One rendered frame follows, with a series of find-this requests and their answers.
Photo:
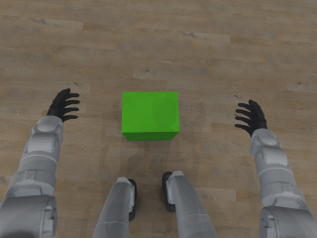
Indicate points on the robot left upper arm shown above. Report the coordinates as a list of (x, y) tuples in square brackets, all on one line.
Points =
[(31, 216)]

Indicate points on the right robot foot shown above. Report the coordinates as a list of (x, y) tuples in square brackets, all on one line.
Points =
[(170, 207)]

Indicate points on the right robot hand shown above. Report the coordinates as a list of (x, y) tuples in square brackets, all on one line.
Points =
[(256, 116)]

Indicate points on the robot right thigh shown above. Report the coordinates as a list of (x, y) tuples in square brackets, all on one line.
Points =
[(193, 220)]

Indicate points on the left robot hand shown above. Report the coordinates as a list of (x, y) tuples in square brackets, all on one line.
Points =
[(57, 108)]

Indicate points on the carton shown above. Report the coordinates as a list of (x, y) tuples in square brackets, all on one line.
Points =
[(150, 115)]

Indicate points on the right robot forearm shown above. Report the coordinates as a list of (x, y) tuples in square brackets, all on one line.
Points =
[(278, 186)]

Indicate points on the robot right upper arm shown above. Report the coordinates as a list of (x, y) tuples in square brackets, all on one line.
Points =
[(286, 222)]

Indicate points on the left robot forearm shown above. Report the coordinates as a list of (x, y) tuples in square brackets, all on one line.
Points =
[(36, 172)]

